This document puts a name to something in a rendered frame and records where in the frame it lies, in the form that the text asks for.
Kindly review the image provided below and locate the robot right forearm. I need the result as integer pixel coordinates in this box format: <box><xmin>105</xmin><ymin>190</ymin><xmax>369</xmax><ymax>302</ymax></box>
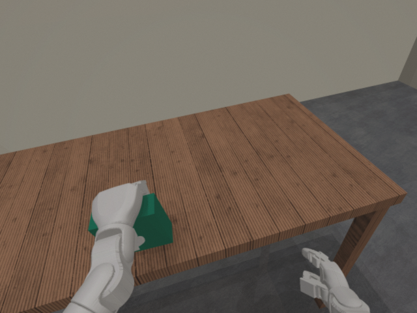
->
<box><xmin>328</xmin><ymin>286</ymin><xmax>370</xmax><ymax>313</ymax></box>

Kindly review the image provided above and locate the sponge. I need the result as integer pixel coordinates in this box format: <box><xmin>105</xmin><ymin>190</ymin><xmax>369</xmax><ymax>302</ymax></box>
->
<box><xmin>88</xmin><ymin>193</ymin><xmax>173</xmax><ymax>252</ymax></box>

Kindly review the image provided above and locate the robot left hand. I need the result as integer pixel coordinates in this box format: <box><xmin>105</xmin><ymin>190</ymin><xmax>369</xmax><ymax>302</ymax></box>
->
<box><xmin>92</xmin><ymin>180</ymin><xmax>150</xmax><ymax>251</ymax></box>

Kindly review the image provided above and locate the robot right hand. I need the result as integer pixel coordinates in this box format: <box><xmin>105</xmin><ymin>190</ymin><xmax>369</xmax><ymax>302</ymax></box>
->
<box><xmin>300</xmin><ymin>248</ymin><xmax>349</xmax><ymax>308</ymax></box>

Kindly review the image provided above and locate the table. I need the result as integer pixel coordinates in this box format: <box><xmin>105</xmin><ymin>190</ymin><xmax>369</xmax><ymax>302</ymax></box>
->
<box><xmin>0</xmin><ymin>94</ymin><xmax>407</xmax><ymax>313</ymax></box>

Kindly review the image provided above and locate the robot left forearm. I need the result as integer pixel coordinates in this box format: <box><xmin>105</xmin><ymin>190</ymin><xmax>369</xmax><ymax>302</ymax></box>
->
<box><xmin>63</xmin><ymin>223</ymin><xmax>135</xmax><ymax>313</ymax></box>

